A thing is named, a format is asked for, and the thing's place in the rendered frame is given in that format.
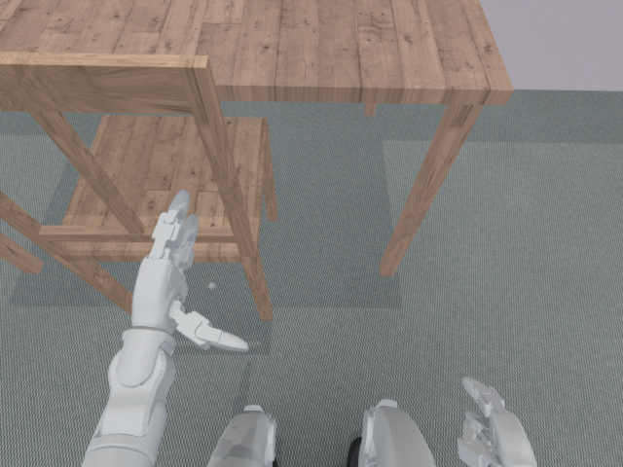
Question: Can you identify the chair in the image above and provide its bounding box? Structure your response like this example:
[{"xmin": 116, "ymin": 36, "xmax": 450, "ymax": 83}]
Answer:
[{"xmin": 0, "ymin": 52, "xmax": 277, "ymax": 321}]

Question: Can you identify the right robot shin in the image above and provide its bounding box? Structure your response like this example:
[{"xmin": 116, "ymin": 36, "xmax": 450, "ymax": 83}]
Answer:
[{"xmin": 358, "ymin": 399, "xmax": 397, "ymax": 467}]

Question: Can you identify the robot left thigh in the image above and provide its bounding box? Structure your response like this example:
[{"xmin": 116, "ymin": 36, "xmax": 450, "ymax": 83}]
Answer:
[{"xmin": 206, "ymin": 411, "xmax": 276, "ymax": 467}]

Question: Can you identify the robot right hand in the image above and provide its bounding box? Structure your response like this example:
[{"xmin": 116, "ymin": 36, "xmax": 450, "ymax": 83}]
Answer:
[{"xmin": 458, "ymin": 377, "xmax": 537, "ymax": 467}]

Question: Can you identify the table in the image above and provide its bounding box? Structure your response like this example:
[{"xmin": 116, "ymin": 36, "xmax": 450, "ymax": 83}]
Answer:
[{"xmin": 0, "ymin": 0, "xmax": 514, "ymax": 276}]

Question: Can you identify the robot left forearm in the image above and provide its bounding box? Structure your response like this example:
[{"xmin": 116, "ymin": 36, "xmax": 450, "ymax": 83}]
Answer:
[{"xmin": 81, "ymin": 327, "xmax": 176, "ymax": 467}]

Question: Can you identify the robot left hand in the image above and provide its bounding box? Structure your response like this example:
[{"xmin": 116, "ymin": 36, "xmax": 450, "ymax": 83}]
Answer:
[{"xmin": 131, "ymin": 189, "xmax": 248, "ymax": 352}]

